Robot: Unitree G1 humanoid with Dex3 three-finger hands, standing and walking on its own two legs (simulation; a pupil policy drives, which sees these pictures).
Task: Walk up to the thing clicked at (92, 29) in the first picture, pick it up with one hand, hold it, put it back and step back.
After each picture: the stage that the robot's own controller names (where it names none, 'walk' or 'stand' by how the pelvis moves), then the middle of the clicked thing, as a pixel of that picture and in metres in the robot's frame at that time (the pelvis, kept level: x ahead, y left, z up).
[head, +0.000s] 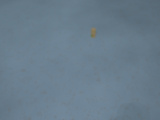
stand; (93, 32) +1.65 -0.11 -0.72
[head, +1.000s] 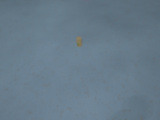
walk; (79, 41) +1.53 +0.18 -0.70
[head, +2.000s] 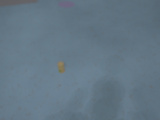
walk; (61, 67) +1.03 +0.30 -0.71
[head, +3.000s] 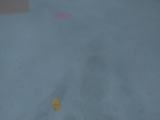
walk; (56, 104) +0.61 +0.22 -0.70
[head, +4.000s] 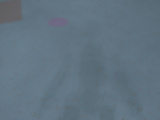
stand; out of the picture +0.38 +0.21 -0.70
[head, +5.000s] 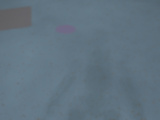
stand; out of the picture +0.38 +0.20 -0.72
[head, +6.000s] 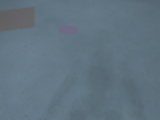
stand; out of the picture +0.38 +0.19 -0.73
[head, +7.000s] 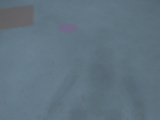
stand; out of the picture +0.38 +0.20 -0.73
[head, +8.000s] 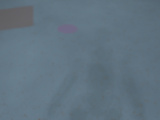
stand; out of the picture +0.37 +0.20 -0.73
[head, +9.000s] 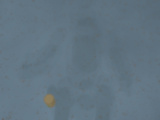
go down; (50, 101) +0.41 +0.20 -0.58
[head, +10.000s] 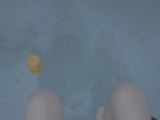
go down; (34, 64) +0.48 +0.20 -0.33
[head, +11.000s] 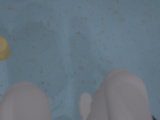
close in; out of the picture +0.47 +0.23 -0.26
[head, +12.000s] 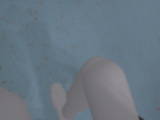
close; out of the picture +0.46 +0.26 -0.24
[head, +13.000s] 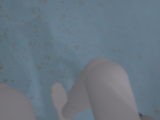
lift; out of the picture +0.45 +0.26 -0.24
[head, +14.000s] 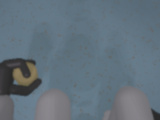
lift; (27, 78) +0.35 +0.21 -0.08
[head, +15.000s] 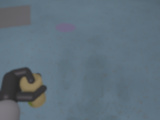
hold; (34, 91) +0.33 +0.19 +0.04
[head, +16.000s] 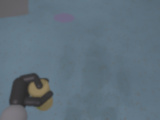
hold; (41, 95) +0.33 +0.17 -0.01
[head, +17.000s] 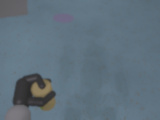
crouch; (44, 95) +0.33 +0.16 -0.02
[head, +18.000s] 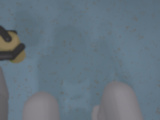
crouch; (12, 48) +0.47 +0.21 -0.11
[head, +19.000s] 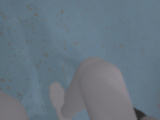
lower; out of the picture +0.47 +0.26 -0.24
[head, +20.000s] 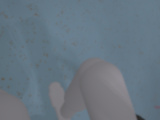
lower; out of the picture +0.46 +0.27 -0.24
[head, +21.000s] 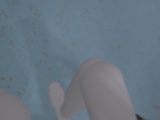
lower; out of the picture +0.47 +0.26 -0.24
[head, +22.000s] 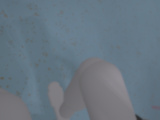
lower; out of the picture +0.47 +0.26 -0.25
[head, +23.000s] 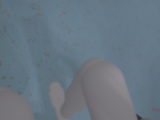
draw back; out of the picture +0.46 +0.25 -0.25
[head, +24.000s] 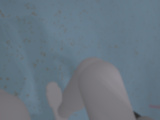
withdraw; out of the picture +0.46 +0.26 -0.25
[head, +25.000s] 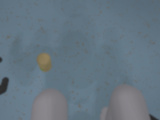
walk; (44, 62) +0.49 +0.18 -0.35
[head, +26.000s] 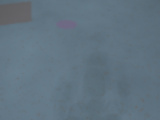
stand; out of the picture +0.39 +0.17 -0.66
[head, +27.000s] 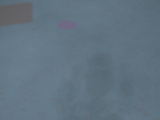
stand; out of the picture +0.41 +0.18 -0.67
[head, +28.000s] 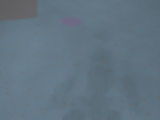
stand; out of the picture +0.41 +0.17 -0.69
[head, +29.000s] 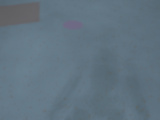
walk; out of the picture +0.42 +0.18 -0.72
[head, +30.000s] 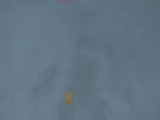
walk; (69, 98) +0.55 +0.10 -0.70
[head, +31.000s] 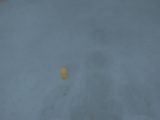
walk; (64, 74) +0.81 +0.26 -0.69
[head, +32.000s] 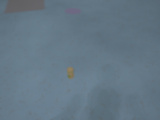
stand; (70, 73) +1.03 +0.18 -0.71
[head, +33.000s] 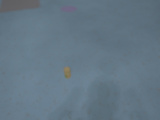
stand; (67, 72) +1.01 +0.20 -0.73
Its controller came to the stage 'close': yes
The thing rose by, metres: 0.72
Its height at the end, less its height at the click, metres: +0.00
